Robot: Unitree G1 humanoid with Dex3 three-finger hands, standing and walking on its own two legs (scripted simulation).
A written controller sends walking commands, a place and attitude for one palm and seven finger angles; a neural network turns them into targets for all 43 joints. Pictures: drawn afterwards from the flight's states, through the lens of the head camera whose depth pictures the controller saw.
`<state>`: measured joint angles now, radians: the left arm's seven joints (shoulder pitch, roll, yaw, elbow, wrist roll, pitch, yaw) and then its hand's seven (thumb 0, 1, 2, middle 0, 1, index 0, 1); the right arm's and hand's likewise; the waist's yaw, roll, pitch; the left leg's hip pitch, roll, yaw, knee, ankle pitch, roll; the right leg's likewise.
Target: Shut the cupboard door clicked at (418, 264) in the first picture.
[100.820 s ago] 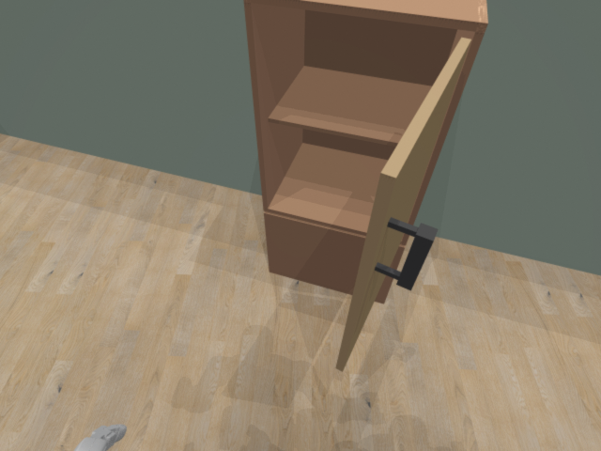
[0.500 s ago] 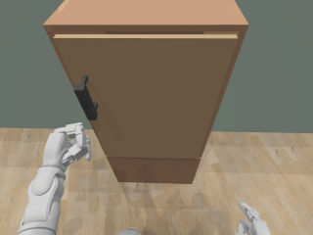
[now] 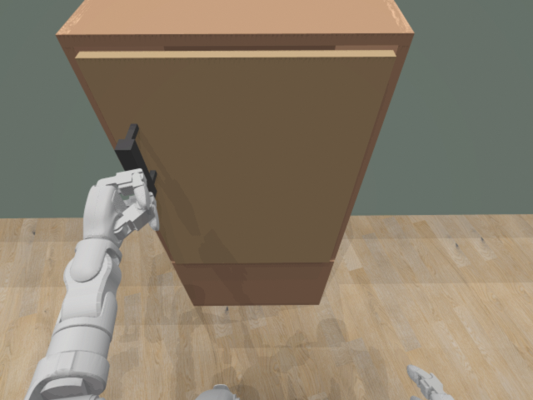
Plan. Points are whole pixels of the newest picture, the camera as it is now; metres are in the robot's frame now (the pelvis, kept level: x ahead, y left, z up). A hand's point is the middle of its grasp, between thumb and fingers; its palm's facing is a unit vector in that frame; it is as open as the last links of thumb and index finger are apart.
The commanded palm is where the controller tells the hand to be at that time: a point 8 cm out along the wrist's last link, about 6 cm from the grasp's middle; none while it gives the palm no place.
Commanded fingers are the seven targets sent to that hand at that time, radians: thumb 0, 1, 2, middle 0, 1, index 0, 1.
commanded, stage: bring the fist close to the handle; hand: left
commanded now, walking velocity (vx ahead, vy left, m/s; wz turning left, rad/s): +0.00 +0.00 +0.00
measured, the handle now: (140, 163) +0.47 +0.23 +0.08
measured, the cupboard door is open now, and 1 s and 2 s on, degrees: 0 0 0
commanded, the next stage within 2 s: push the door shut along its arc in 0.24 s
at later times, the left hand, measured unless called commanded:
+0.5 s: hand (154, 208) +0.38 +0.18 +0.08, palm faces +0.01 -1.00 -0.04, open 3.1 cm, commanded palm +0.36 +0.24 +0.08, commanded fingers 0.00 0.90 0.90 -1.30 -1.50 -1.30 -1.50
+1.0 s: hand (154, 195) +0.39 +0.18 +0.09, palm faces -0.13 -0.99 -0.04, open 3.2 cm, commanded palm +0.41 +0.23 +0.08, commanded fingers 0.00 0.90 0.90 -1.30 -1.50 -1.30 -1.50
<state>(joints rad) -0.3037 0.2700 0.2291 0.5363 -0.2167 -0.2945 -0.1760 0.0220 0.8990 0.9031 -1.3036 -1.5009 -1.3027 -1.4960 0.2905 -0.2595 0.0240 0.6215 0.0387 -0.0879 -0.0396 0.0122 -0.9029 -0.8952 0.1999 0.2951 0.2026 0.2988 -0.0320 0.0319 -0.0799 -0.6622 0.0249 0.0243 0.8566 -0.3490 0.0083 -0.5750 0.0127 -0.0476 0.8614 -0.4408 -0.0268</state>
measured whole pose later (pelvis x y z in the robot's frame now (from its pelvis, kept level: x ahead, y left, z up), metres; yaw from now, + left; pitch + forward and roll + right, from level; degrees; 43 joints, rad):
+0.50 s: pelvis +0.00 +0.00 +0.00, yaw +1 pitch +9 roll -1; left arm -0.39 0.29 0.21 0.65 -0.21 -0.30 -0.20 0.02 0.90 0.90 -1.31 -1.50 -1.31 -1.50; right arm 0.27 -0.26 0.03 0.62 0.05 -0.07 -0.05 0.01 -0.90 -0.90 0.20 0.30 0.20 0.30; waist -0.04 0.04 -0.07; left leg -0.67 0.02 0.01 0.86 -0.34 0.01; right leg -0.57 0.01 -0.06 0.86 -0.44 -0.03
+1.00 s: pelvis -0.03 +0.00 -0.01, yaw +2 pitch +11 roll -2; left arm -0.68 0.38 0.21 0.96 -0.22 -0.36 -0.39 0.02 0.90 0.90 -1.43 -1.50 -1.35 -1.50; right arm 0.30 -0.28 0.04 0.67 0.06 -0.05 -0.06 0.01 -0.90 -0.90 0.20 0.30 0.20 0.30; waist -0.05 0.03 -0.07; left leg -0.79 0.02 -0.02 0.93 -0.33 0.01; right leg -0.68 0.01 -0.10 0.93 -0.43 -0.03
